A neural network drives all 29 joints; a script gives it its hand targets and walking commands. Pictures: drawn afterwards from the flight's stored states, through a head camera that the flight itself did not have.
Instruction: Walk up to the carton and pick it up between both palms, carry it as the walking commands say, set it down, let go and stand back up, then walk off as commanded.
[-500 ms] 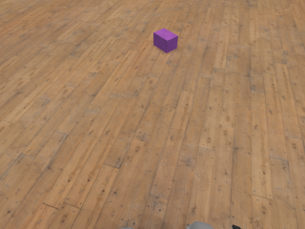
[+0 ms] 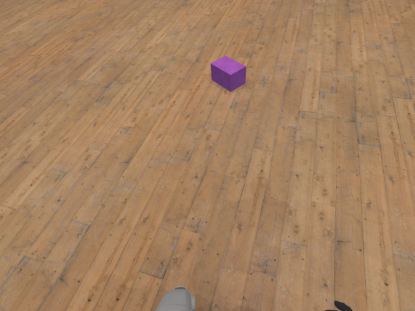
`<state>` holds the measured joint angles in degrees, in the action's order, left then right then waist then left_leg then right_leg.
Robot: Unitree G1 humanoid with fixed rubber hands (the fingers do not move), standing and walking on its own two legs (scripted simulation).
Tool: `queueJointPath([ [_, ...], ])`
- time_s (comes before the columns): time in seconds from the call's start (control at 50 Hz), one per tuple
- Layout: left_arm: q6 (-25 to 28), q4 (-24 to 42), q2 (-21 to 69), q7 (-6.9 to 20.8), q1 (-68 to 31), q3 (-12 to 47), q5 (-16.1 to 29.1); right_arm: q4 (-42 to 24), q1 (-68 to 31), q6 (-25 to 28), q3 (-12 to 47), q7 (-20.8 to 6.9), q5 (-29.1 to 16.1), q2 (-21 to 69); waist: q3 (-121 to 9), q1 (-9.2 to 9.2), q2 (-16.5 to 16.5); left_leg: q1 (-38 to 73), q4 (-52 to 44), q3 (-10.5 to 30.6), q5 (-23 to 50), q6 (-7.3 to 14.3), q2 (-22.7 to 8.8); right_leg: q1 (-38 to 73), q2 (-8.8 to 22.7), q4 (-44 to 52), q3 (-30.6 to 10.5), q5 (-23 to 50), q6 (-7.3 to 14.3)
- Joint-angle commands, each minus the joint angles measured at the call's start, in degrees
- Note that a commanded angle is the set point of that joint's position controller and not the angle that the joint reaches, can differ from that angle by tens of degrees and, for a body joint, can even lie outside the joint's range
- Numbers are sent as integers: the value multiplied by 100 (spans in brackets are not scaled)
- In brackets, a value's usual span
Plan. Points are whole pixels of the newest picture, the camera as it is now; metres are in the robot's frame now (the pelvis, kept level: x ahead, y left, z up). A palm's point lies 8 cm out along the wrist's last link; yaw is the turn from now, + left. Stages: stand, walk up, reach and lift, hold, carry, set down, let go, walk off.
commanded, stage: walk up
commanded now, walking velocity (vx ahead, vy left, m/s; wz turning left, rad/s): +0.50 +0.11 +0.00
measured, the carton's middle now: (228, 73) +1.91 +0.06 -0.70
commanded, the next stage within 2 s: none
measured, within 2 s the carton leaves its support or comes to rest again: neither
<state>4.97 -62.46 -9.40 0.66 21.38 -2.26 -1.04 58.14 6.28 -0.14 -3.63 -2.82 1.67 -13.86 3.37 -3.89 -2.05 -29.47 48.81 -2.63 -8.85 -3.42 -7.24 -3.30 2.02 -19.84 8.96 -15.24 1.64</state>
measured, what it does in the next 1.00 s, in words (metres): walks ahead: left foot, then right foot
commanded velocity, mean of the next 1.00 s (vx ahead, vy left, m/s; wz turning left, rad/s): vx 0.50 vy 0.04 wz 0.00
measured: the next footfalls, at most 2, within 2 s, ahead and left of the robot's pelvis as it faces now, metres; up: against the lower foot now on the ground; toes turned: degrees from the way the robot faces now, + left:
left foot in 0.18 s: +0.24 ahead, +0.18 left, +0.00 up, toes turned +11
right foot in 0.54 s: +0.41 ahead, -0.07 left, +0.00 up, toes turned -9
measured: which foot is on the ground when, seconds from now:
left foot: up 0.00-0.16, down 0.18-0.54, up 0.56-0.96, down 0.98-1.00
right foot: down 0.00-0.18, up 0.20-0.52, down 0.54-0.98, up 1.00-1.00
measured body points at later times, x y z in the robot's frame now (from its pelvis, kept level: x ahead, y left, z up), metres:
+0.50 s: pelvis +0.25 +0.04 -0.02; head +0.27 +0.03 +0.43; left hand +0.37 +0.29 -0.15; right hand +0.23 -0.20 -0.18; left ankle +0.20 +0.17 -0.75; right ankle +0.35 -0.07 -0.73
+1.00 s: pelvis +0.50 +0.08 -0.03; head +0.52 +0.08 +0.42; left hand +0.39 +0.30 -0.18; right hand +0.67 -0.15 -0.15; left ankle +0.60 +0.21 -0.75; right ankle +0.37 -0.07 -0.74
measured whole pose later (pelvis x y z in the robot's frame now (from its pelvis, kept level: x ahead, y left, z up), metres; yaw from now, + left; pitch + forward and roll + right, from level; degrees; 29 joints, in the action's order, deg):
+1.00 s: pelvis +0.50 +0.08 -0.03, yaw +1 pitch -1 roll -1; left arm 3.2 -66.3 -10.4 0.8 25.8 -1.8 -0.5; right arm 56.1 2.7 2.9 -3.0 -2.4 2.3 -11.5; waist 2.8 -5.2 -0.3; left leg -23.9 32.8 -7.4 -6.6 0.1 -6.0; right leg -2.0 6.1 -33.1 8.9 -27.1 -2.6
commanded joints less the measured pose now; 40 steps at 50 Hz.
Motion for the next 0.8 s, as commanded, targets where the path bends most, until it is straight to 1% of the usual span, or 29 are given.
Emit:
queueJointPath([
  [0.0, 81, 238, -1020, -25, 78, -223, -8, -560, -808, 85, 60, -133, -39, -57, 467, -6, 1060, -101, -1021, -109, 446, 86, 10, -262, 1481, 1300, -880, 1084, 405],
  [0.02, 44, 233, -979, -34, 98, -229, 2, -639, -850, 140, 91, -144, -58, 35, 314, 2, 1367, 232, -1445, -289, 280, 104, 112, -290, 1288, 1230, -588, 739, 477],
  [0.06, 29, 90, -1044, -7, 341, -129, 29, -605, -1118, 156, 56, -136, -33, -79, 304, -19, 916, 681, -1526, -565, 121, 220, 161, -368, 1408, 1149, -670, 1578, 436],
  [0.08, 7, 79, -1130, -32, 307, -159, 38, -660, -946, 174, 58, -79, -17, -85, 286, 22, 1174, 722, -1607, -634, 3, 205, 225, -321, 1351, 934, -496, 1629, 473],
  [0.12, -3, 54, -1136, -60, 339, -115, 76, -382, -118, 264, -47, 34, 46, -346, -294, 390, 427, 1987, -1961, -941, -273, 332, 554, -531, 1133, -336, -398, 2836, 398],
  [0.14, -16, 68, -987, -88, 373, -84, 112, 11, 886, 315, -83, 93, 135, -544, -788, 804, 192, 3288, -2103, -738, -250, 556, 518, -1119, 811, -1623, -39, 2949, 223],
  [0.16, 18, 398, -828, -58, 168, -35, 154, 185, 1985, 400, -236, 159, 270, -1208, -1642, 1263, -738, 4703, -2322, 1117, -889, 1042, -1007, -2391, 475, -3701, 180, 892, -85],
  [0.18, 48, 623, -534, -37, 51, 32, 155, 208, 2516, 372, -366, 260, 255, -1860, -2026, 1439, -1874, 5439, -3416, 3423, -1008, 1769, -2637, -3789, -99, -5080, -92, -2064, -117],
  [0.2, -16, 431, -968, -40, -281, -177, 39, 280, 2237, 379, -288, 261, 77, -1549, -1517, 1226, -798, 4371, -3458, 2989, -1656, 1596, -2012, -3665, 395, -5568, -926, -1348, -40],
  [0.22, -7, 466, -1003, -18, -386, -141, 60, 141, 1666, 350, -200, 273, 61, -1277, -1151, 1038, -942, 3786, -3593, 2380, -1762, 1528, -1907, -3644, 528, -5638, -810, -871, 40],
  [0.26, -87, 248, -588, 42, -282, -50, 45, -99, 711, 394, -80, 246, 114, -562, -326, 668, -339, 2355, -3893, 1590, -1730, 1350, -1515, -3270, 691, -5176, -753, -405, -57],
  [0.3, -225, 335, -395, 38, -151, 3, 1, -40, 764, 448, -68, 273, 77, -494, -90, 556, -569, 2125, -3891, 1338, -996, 1389, -1654, -3112, 882, -4371, -857, -476, -199],
  [0.32, -239, 349, -514, 69, -352, -44, -3, -57, 843, 483, -65, 283, 65, -564, -225, 588, -259, 2319, -3638, 1147, -63, 1334, -1591, -3200, 879, -4105, -767, -410, -340],
  [0.34, -240, 406, -419, 114, -409, 10, -4, -16, 817, 525, -86, 290, 23, -603, -175, 478, -752, 2000, -3651, 866, -202, 1309, -1430, -2798, 836, -3442, -666, -341, -335],
  [0.36, -218, 545, -462, 145, -776, -4, -2, 108, 791, 511, -90, 285, 14, -474, -27, 368, -800, 1443, -3796, 370, -362, 1053, -1165, -2140, 913, -2673, -661, -275, -233],
  [0.4, -268, 571, -422, 194, -715, -17, -1, 22, 655, 508, -101, 237, 35, -462, 92, 314, -980, 1030, -3855, 260, -581, 991, -917, -1587, 595, -2373, -272, 64, -285],
  [0.42, -293, 629, -542, 178, -730, -125, -19, -12, 600, 483, -154, 222, 29, -654, -18, 294, -677, 931, -3994, 371, -875, 1070, -1047, -1246, 518, -2312, -230, 45, -290],
  [0.44, -310, 720, -532, 192, -914, -77, 0, 23, 761, 440, -159, 202, 27, -713, 69, 376, -812, 1071, -3868, 270, -996, 1076, -910, -1355, 380, -2151, -43, 112, -343],
  [0.46, -267, 713, -641, 178, -792, -90, 5, 56, 537, 379, -172, 182, -2, -837, 101, 185, -738, 940, -3740, 353, -1514, 973, -934, -1056, 466, -1897, -194, 206, -316],
  [0.5, -231, 550, -853, 98, -292, -220, 14, 4, 465, 370, -137, 175, -21, -737, -106, -148, 263, 403, -2836, 120, -1626, 755, -656, 149, 406, -1287, -251, 401, -237],
  [0.52, -174, 291, -1106, 27, 267, -297, -15, -79, 400, 373, -78, 157, -47, -582, -210, -433, 820, -39, -1454, -314, -1746, 574, -151, 779, 797, -609, -814, -266, -29],
  [0.54, -138, 127, -1843, -46, 1122, -448, -67, -463, 244, 420, 30, 150, -125, -210, -724, -895, 2913, -831, 700, -672, -2200, 346, 441, 1497, 2225, 663, -2905, -1391, 419],
  [0.56, -132, 111, -2096, -62, 1231, -386, -73, -448, 284, 425, 18, 164, -90, -372, -808, -721, 2231, -1325, 1634, 105, -2384, 382, 528, 1668, 2660, 1059, -4215, -1266, 924],
  [0.58, -117, 263, -1815, -61, 728, -308, -102, -314, 318, 452, 14, 168, -49, -404, -503, -483, 1501, -1526, 2027, 181, -2078, 387, 164, 1275, 2540, 871, -3617, -813, 932],
  [0.6, -81, 443, -1669, -50, 393, -273, -87, -228, 423, 438, -9, 158, -74, -325, -207, -285, 1127, -1301, 2095, 261, -1646, 339, -59, 606, 2477, 888, -3225, -448, 677],
  [0.64, 2, 561, -1304, -56, -278, -210, -28, -195, 529, 396, 9, 136, -19, -377, -64, 48, 654, -1111, 1846, 280, -1053, 209, -199, 223, 2189, 820, -2426, 688, 751],
  [0.66, 29, 558, -1368, -82, -108, -236, -3, -122, 704, 282, -11, 116, 5, -362, -139, 61, 359, -965, 1904, 256, -919, 67, -217, 132, 2415, 693, -2336, 1824, 763],
  [0.74, 50, 369, -1192, -55, -54, -245, -39, -281, 419, 27, -1, -17, -18, -86, 264, 129, 1395, -587, 1072, 87, -176, 32, -157, -566, 1930, 1027, -1505, 988, 376],
  [0.78, 73, 358, -1061, -24, -198, -231, -59, -422, -83, 11, 26, -106, -50, -100, 581, 103, 1116, -286, 16, 5, 93, 32, -134, -781, 1686, 1211, -1178, 595, 323],
])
